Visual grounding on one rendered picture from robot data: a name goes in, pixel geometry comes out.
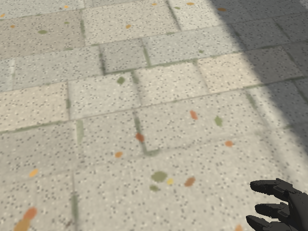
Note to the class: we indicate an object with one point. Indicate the right robot hand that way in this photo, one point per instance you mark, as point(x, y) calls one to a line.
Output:
point(292, 217)

